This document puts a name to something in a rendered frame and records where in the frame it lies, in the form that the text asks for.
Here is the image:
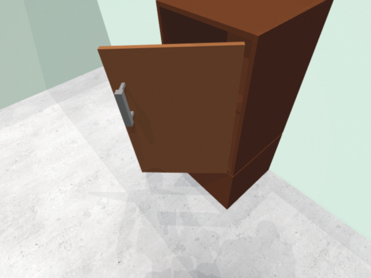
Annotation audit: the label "cupboard door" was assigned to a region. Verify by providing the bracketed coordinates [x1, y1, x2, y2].
[97, 42, 245, 173]

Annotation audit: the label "handle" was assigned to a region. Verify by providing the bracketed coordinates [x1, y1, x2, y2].
[114, 83, 134, 127]

